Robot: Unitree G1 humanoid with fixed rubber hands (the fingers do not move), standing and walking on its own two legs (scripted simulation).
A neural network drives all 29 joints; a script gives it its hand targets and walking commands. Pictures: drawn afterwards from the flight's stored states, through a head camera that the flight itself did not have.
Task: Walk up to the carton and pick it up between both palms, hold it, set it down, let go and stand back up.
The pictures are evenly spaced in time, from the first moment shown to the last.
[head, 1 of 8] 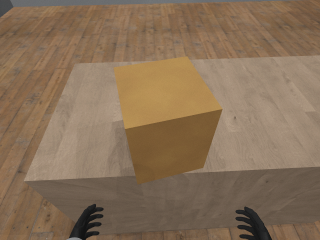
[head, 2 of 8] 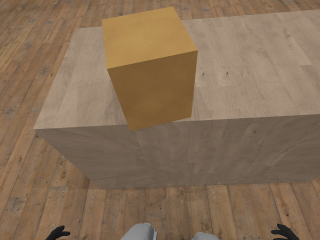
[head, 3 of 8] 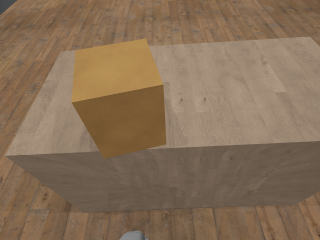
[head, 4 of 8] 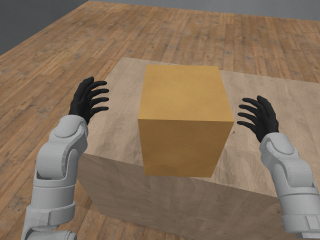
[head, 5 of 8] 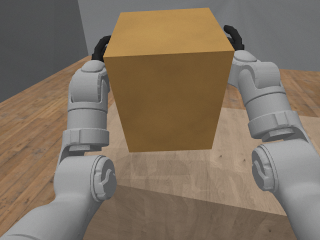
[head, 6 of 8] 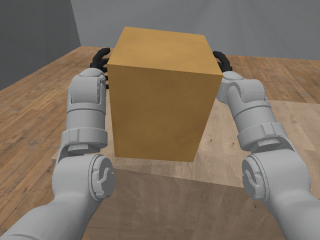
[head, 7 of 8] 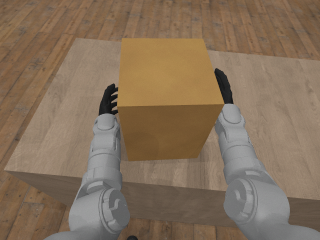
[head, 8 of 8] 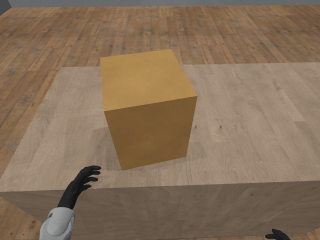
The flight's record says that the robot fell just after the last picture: no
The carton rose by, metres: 0.28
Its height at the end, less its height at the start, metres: +0.00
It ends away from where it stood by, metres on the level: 0.08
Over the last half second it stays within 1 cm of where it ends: yes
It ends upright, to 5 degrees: yes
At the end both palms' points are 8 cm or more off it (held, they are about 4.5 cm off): yes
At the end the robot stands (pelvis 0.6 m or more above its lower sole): yes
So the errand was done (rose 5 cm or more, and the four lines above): yes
